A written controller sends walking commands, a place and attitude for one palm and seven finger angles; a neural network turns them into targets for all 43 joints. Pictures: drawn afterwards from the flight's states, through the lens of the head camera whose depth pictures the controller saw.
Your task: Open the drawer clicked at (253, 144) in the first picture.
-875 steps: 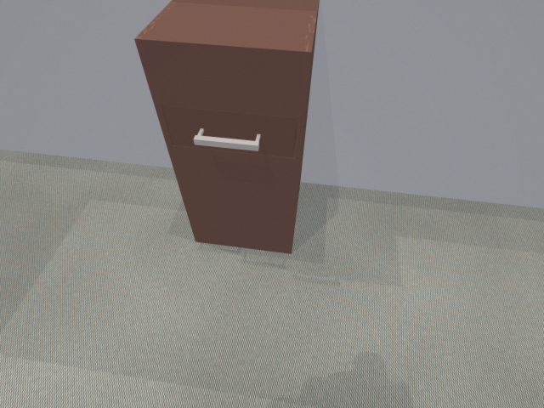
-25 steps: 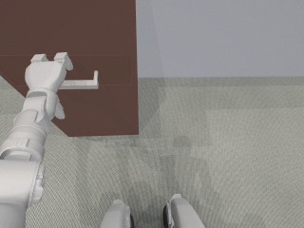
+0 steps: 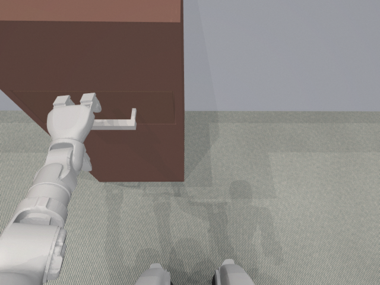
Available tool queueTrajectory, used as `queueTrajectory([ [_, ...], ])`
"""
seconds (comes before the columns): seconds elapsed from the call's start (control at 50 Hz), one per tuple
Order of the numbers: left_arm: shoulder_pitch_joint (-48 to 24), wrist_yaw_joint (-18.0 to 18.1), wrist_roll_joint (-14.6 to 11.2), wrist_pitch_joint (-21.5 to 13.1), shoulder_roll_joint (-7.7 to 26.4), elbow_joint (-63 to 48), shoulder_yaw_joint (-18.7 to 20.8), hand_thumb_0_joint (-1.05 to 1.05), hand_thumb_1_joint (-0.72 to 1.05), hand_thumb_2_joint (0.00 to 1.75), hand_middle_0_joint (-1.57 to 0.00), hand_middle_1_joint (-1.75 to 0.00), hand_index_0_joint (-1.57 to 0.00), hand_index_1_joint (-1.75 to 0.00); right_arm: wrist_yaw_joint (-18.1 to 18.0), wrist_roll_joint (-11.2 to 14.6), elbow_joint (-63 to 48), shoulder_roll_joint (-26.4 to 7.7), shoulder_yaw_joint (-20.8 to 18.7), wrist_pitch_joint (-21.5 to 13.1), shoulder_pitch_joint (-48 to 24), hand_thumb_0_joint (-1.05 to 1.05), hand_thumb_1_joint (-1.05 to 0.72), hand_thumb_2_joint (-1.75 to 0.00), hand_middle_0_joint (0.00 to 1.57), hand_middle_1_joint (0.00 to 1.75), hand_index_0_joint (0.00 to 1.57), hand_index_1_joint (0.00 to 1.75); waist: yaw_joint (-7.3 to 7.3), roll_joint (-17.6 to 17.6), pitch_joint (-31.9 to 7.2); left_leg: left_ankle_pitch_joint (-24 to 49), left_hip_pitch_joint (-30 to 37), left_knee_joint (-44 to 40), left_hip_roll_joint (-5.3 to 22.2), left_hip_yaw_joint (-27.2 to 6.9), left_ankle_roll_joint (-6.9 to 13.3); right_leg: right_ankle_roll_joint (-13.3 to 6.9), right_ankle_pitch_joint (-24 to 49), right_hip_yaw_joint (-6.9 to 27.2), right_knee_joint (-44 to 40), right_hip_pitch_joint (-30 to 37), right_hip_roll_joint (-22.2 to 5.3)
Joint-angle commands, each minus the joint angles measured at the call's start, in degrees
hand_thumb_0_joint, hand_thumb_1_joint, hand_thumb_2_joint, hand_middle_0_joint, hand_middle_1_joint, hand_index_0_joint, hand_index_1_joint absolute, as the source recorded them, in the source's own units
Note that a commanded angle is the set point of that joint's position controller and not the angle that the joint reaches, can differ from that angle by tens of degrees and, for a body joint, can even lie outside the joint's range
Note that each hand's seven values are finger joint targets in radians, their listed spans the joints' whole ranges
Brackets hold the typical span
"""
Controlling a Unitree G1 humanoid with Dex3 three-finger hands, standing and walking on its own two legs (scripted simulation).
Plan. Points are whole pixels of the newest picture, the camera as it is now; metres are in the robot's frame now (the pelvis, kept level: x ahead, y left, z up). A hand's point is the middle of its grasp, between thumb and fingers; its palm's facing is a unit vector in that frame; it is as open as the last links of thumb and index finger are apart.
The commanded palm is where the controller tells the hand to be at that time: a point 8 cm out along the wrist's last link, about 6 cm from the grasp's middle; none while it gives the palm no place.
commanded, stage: re-aim the fingers above the handle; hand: left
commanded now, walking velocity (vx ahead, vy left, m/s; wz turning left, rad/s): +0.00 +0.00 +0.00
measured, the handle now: (100, 118) +0.53 +0.24 -0.07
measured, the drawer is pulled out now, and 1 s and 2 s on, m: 0.00 0.00 0.00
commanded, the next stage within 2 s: lower the fingers behind the handle in 1.86 s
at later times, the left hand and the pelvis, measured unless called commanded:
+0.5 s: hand (78, 143) +0.42 +0.25 -0.02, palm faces -0.14 +0.00 -0.99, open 13.8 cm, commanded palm +0.43 +0.23 +0.04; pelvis -0.02 +0.00 +0.00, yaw +0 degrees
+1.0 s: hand (82, 143) +0.42 +0.25 -0.03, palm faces -0.22 -0.05 -0.97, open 13.8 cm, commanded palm +0.44 +0.23 +0.04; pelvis -0.02 +0.00 +0.00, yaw +0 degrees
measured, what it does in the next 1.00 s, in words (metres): stands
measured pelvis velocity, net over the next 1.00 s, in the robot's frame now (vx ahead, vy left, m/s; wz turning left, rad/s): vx -0.02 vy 0.00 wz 0.00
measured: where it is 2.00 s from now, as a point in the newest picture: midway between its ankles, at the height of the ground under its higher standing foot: outside the picture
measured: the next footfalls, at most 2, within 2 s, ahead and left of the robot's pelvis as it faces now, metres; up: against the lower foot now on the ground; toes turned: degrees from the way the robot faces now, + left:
none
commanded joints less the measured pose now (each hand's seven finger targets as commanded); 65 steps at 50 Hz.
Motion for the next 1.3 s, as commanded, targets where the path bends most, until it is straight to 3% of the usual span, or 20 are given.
queueTrajectory([
  [0.0,-22.0,0.0,-1.5,1.1,10.3,-11.6,-0.6,0.0,-0.5,0.3,-0.3,-1.2,-0.3,-1.2,-1.5,0.3,-2.4,-9.1,-3.6,-0.1,10.0,0.0,-0.9,-0.9,0.2,0.3,0.2,0.3,-2.96,0.2,-28.0,36.9,23.5,-5.4,-1.6,-2.1,-0.4,-2.3,28.2,-0.9,-5.7,15.6,2.8],
  [0.08,-27.3,-2.4,-2.7,-2.6,9.0,-14.9,-2.5,0.0,-0.5,0.3,-0.3,-1.2,-0.3,-1.2,-3.1,0.3,-1.8,-8.6,-3.6,-1.1,9.8,0.0,-0.9,-0.9,0.2,0.3,0.2,0.3,-4.51,0.6,-25.3,34.2,25.1,-6.0,-1.4,-2.8,-0.3,-2.3,24.7,-0.9,-6.5,12.9,2.7],
  [0.12,-26.9,-2.2,-2.1,-4.4,8.8,-13.8,-2.3,0.0,-0.5,0.3,-0.3,-1.2,-0.3,-1.2,-3.2,0.1,-1.3,-8.5,-3.5,-1.5,9.9,0.0,-0.9,-0.9,0.2,0.3,0.2,0.3,-4.03,2.3,-23.7,34.0,25.1,-5.7,-1.4,-3.3,-0.6,-2.6,22.5,-1.2,-5.9,10.1,2.7],
  [0.22,-23.3,1.5,-0.3,-3.9,14.7,-7.1,3.6,0.0,-0.5,0.3,-0.3,-1.2,-0.3,-1.2,-2.2,-0.5,-0.5,-8.9,-2.6,-1.2,8.6,0.0,-0.9,-0.9,0.2,0.3,0.2,0.3,-1.64,1.9,-20.9,29.9,17.4,-4.6,-1.9,-2.8,-0.8,-3.2,20.4,-1.5,-3.3,8.7,2.7],
  [0.28,-18.9,3.1,0.0,-0.4,19.8,-4.2,7.6,0.0,-0.5,0.3,-0.3,-1.2,-0.3,-1.2,-1.3,-0.7,-1.7,-9.6,-1.9,-0.6,7.4,0.0,-0.9,-0.9,0.2,0.3,0.2,0.3,1.32,0.8,-23.8,29.7,13.4,-4.5,-2.7,-1.4,-0.5,-3.3,23.3,-0.9,-2.0,13.6,2.7],
  [0.38,-21.6,0.7,-0.2,2.9,15.9,-5.0,2.5,0.0,-0.5,0.3,-0.3,-1.2,-0.3,-1.2,-1.5,0.6,-3.5,-9.7,-2.5,-0.6,8.5,0.0,-0.9,-0.9,0.2,0.3,0.2,0.3,-0.88,-0.6,-26.9,27.9,15.3,-5.5,-2.6,-0.7,-0.1,-2.7,24.4,-0.3,-3.9,16.7,2.8],
  [0.48,-29.2,-3.9,-3.7,-3.7,10.3,-13.4,-2.6,0.0,-0.5,0.3,-0.3,-1.2,-0.3,-1.2,-3.5,0.8,-2.5,-8.9,-3.6,-2.8,10.2,0.0,-0.9,-0.9,0.2,0.3,0.2,0.3,-5.0,-2.0,-27.0,25.9,20.8,-5.8,-1.9,-2.3,0.4,-2.1,21.3,0.1,-6.4,14.1,2.6],
  [0.54,-31.6,-3.2,-2.5,-7.3,10.5,-13.1,-2.5,0.0,-0.5,0.3,-0.3,-1.2,-0.3,-1.2,-4.4,0.5,-0.9,-8.9,-3.4,-3.9,10.4,0.0,-0.9,-0.9,0.2,0.3,0.2,0.3,-5.29,0.4,-21.9,21.4,19.1,-5.5,-1.8,-3.2,0.1,-2.5,15.0,-0.5,-5.7,7.2,2.4],
  [0.58,-33.0,-1.0,-1.0,-8.2,15.4,-12.2,1.3,0.0,-0.5,0.3,-0.3,-1.2,-0.3,-1.2,-4.1,0.2,0.2,-9.4,-3.0,-4.1,10.2,0.0,-0.9,-0.9,0.2,0.3,0.2,0.3,-4.06,3.3,-20.5,20.7,17.7,-4.9,-1.9,-3.7,-0.3,-3.2,12.7,-0.8,-4.3,4.0,2.4],
  [0.7,-27.6,5.3,1.0,0.1,20.8,-0.1,5.9,0.0,-0.5,0.3,-0.3,-1.2,-0.3,-1.2,-1.8,-0.5,-0.5,-10.0,-1.5,-3.3,8.7,0.0,-0.9,-0.9,0.2,0.3,0.2,0.3,-1.16,4.5,-22.2,22.6,11.9,-3.9,-2.6,-2.9,-0.9,-3.3,13.6,-1.8,-1.1,4.8,2.7],
  [0.76,-26.4,3.6,1.0,5.7,19.0,2.4,3.0,0.0,-0.5,0.3,-0.3,-1.2,-0.3,-1.2,-1.2,0.3,-2.1,-10.5,-1.6,-2.5,9.3,0.0,-0.9,-0.9,0.2,0.3,0.2,0.3,-1.37,2.0,-26.5,24.3,13.1,-4.4,-2.6,-1.5,-0.6,-2.9,18.0,-1.4,-2.2,10.1,3.0],
  [0.8,-26.3,0.2,0.0,6.7,21.0,2.0,3.3,0.0,-0.5,0.3,-0.3,-1.2,-0.3,-1.2,-1.5,0.7,-2.6,-11.2,-1.5,-2.0,10.2,0.0,-0.9,-0.9,0.2,0.3,0.2,0.3,-1.37,0.2,-28.6,25.3,14.7,-5.1,-2.4,-1.6,-0.4,-2.4,20.0,-1.2,-3.0,13.3,3.0],
  [0.88,-30.5,-7.7,-4.0,0.6,13.9,-7.4,-2.2,0.0,-0.5,0.3,-0.3,-1.2,-0.3,-1.2,-3.5,1.2,-3.1,-9.7,-2.5,-3.4,11.6,0.0,-0.9,-0.9,0.2,0.3,0.2,0.3,-5.21,-3.1,-30.6,25.2,18.9,-5.3,-1.9,-2.4,0.5,-1.7,21.4,-0.1,-5.8,15.3,2.8],
  [0.92,-30.3,-9.6,-4.8,-4.6,14.0,-11.2,-1.8,0.0,-0.5,0.3,-0.3,-1.2,-0.3,-1.2,-4.6,1.0,-2.2,-9.6,-2.8,-4.3,11.6,0.0,-0.9,-0.9,0.2,0.3,0.2,0.3,-5.32,-1.8,-27.9,23.9,19.5,-5.1,-1.7,-2.9,0.6,-1.9,19.3,0.1,-5.8,12.3,2.6],
  [1.04,-31.1,-2.5,-0.7,-11.5,18.7,-11.1,4.1,0.0,-0.5,0.3,-0.3,-1.2,-0.3,-1.2,-4.3,-0.1,0.2,-9.5,-2.4,-5.1,10.5,0.0,-0.9,-0.9,0.2,0.3,0.2,0.3,-3.32,5.8,-19.6,22.0,15.4,-2.7,-1.5,-4.7,-0.8,-3.4,11.8,-1.3,-1.7,-0.9,2.5],
  [1.1,-26.9,2.9,0.7,-7.4,23.4,-5.1,8.8,0.0,-0.5,0.3,-0.3,-1.2,-0.3,-1.2,-2.6,-0.9,0.1,-9.9,-1.7,-4.1,9.7,0.0,-0.9,-0.9,0.2,0.3,0.2,0.3,-0.87,6.5,-21.9,25.3,12.5,-1.4,-1.9,-4.3,-1.4,-3.6,13.1,-1.9,1.0,-0.4,2.7],
  [1.12,-27.2,4.3,0.7,-5.1,22.3,-3.1,7.7,0.0,-0.5,0.3,-0.3,-1.2,-0.3,-1.2,-2.1,-1.0,-0.3,-10.0,-1.7,-3.9,9.5,0.0,-0.9,-0.9,0.2,0.3,0.2,0.3,-1.48,5.5,-22.0,25.4,11.6,-1.2,-2.0,-4.0,-1.4,-3.5,13.6,-2.2,1.1,-0.1,2.8],
  [1.18,-24.2,4.8,1.2,1.7,23.2,-0.3,7.6,0.0,-0.5,0.3,-0.3,-1.2,-0.3,-1.2,-0.7,-0.7,-1.5,-10.9,-1.8,-2.8,9.8,0.0,-0.9,-0.9,0.2,0.3,0.2,0.3,0.19,4.9,-28.9,30.4,14.1,-1.2,-2.2,-2.6,-1.5,-3.2,19.5,-2.1,1.3,6.3,3.2],
  [1.26,-26.2,-2.1,-1.6,5.0,16.1,-6.0,0.1,0.0,-0.5,0.3,-0.3,-1.2,-0.3,-1.2,-1.1,0.8,-2.8,-10.5,-2.8,-2.0,11.8,0.0,-0.9,-0.9,0.2,0.3,0.2,0.3,-2.48,2.9,-34.6,34.0,22.4,-3.5,-1.4,-2.7,-1.1,-2.2,24.0,-1.7,-3.2,12.9,3.5],
  [1.28,-28.2,-4.3,-3.0,4.1,13.4,-8.4,-1.9,0.0,-0.5,0.3,-0.3,-1.2,-0.3,-1.2,-1.8,1.0,-2.8,-10.2,-3.1,-2.2,12.1,0.0,-0.9,-0.9,0.2,0.3,0.2,0.3,-4.43,1.1,-34.9,35.0,24.7,-3.7,-1.0,-3.7,-0.9,-2.0,23.8,-1.7,-4.1,12.4,3.5],
])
